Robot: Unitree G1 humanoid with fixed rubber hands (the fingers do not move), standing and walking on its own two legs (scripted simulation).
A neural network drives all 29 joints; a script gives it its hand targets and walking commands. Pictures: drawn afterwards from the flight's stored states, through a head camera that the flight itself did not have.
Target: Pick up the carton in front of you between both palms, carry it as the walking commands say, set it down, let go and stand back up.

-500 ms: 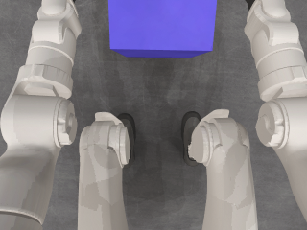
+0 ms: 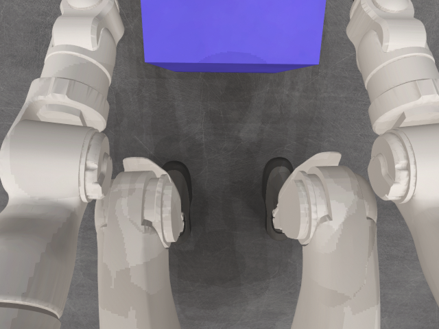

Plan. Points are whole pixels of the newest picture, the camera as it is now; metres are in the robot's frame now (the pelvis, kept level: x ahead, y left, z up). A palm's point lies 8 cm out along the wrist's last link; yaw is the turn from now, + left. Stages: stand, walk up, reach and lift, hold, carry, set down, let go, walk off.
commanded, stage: reach and lift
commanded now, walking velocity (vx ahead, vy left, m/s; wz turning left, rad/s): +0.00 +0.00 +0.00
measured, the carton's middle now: (229, 0) +0.54 +0.00 -0.24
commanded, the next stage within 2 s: none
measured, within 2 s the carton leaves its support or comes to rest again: leaves its support in 0.54 s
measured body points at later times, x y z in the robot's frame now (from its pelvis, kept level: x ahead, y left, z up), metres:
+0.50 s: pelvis -0.01 +0.00 -0.01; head +0.36 +0.00 +0.24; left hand +0.56 +0.15 -0.18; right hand +0.56 -0.16 -0.18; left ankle +0.11 +0.12 -0.33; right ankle +0.11 -0.12 -0.33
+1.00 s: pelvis -0.01 -0.01 +0.09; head +0.26 +0.01 +0.45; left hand +0.51 +0.16 +0.02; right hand +0.51 -0.14 +0.02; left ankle +0.11 +0.12 -0.33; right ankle +0.11 -0.13 -0.33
